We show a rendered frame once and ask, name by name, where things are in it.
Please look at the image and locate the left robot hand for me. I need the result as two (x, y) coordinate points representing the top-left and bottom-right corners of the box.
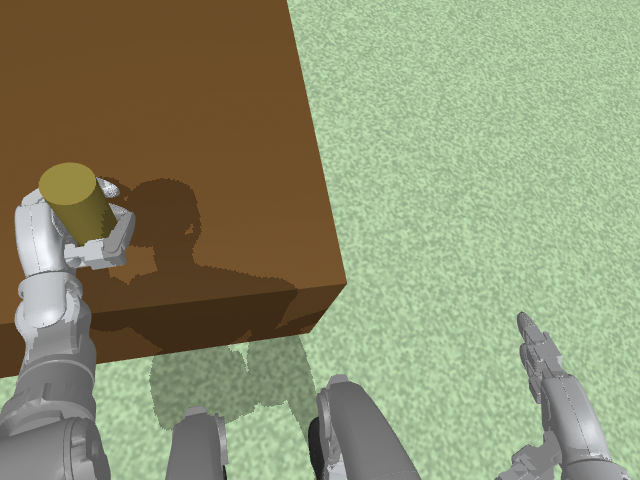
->
(14, 177), (136, 278)

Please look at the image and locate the right robot arm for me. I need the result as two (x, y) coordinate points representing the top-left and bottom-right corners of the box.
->
(561, 459), (631, 480)

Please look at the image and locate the can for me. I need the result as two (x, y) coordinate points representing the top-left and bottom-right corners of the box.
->
(39, 162), (117, 247)

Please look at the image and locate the left robot arm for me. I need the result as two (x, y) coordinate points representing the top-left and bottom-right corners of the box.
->
(0, 271), (111, 480)

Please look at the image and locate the right robot hand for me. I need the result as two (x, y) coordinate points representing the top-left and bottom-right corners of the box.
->
(494, 312), (612, 480)

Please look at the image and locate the right robot foot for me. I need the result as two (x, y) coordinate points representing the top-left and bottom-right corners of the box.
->
(308, 417), (324, 480)

